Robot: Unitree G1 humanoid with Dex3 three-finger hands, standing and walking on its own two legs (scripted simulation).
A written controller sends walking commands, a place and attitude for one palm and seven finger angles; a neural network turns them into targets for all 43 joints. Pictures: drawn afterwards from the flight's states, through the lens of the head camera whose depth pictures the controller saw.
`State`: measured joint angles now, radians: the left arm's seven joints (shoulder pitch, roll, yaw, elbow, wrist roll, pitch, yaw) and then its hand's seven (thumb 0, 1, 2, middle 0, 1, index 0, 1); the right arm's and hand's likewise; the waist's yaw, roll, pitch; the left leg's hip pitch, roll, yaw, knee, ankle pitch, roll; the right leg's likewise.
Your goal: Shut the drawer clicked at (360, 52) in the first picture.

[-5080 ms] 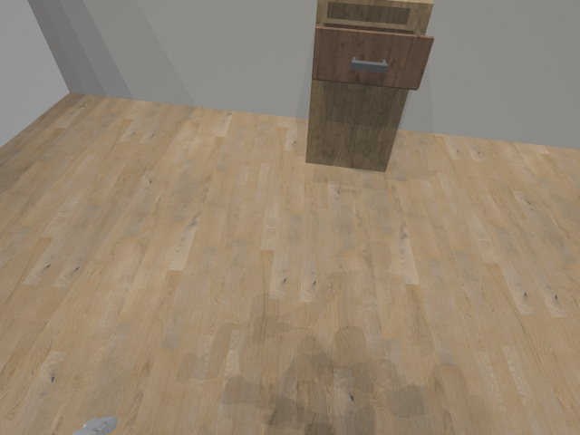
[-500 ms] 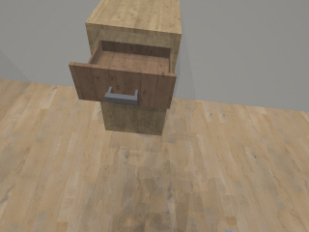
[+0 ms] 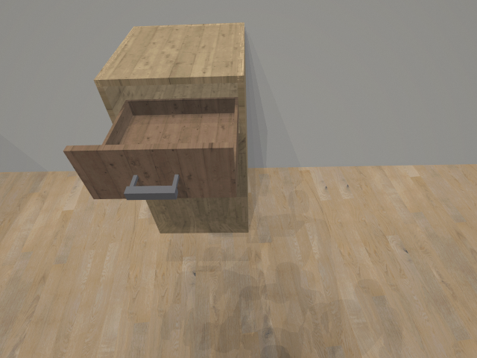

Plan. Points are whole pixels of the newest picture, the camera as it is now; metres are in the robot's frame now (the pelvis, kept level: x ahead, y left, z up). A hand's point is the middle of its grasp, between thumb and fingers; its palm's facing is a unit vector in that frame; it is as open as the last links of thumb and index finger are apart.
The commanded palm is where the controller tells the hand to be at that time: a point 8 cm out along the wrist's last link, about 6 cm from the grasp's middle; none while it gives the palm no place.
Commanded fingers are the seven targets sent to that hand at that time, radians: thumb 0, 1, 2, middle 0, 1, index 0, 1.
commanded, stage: take the last steps up to it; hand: left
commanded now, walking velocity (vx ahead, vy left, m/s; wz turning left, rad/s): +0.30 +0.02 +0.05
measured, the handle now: (153, 185) +0.51 +0.24 -0.05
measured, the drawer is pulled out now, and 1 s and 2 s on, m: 0.30 0.30 0.30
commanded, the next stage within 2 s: come to a stop and stand still in 0.48 s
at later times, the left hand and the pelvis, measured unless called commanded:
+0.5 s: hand out of the picture +0.04 +0.18 -0.19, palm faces +0.14 -0.98 -0.12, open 7.4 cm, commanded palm none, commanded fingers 0.00 0.90 0.90 -0.20 -0.30 -0.20 -0.30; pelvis +0.16 +0.05 -0.02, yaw +1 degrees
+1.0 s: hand (159, 295) +0.29 +0.20 -0.17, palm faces +0.01 -0.97 -0.25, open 7.3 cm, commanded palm none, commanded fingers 0.00 0.90 0.90 -0.20 -0.30 -0.20 -0.30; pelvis +0.21 +0.02 -0.01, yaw +0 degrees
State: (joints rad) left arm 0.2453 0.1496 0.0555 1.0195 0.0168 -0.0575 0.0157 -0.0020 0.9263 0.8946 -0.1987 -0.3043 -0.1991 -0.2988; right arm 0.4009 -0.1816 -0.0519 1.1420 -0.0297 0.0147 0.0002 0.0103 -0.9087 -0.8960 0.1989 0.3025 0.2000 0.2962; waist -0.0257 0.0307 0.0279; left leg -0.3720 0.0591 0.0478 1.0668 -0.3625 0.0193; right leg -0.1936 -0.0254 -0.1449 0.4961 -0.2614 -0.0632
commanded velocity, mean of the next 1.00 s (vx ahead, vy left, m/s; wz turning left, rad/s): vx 0.05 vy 0.02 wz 0.02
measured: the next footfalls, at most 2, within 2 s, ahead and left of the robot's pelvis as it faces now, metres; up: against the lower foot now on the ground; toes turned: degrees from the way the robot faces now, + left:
left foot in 0.44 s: +0.25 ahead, +0.15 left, +0.00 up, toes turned +9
right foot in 0.84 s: +0.28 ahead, -0.09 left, +0.00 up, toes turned -5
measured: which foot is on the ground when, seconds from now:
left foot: up 0.00-0.42, down 0.44-0.88, up 0.90-1.00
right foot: down 0.00-0.44, up 0.46-0.82, down 0.84-1.00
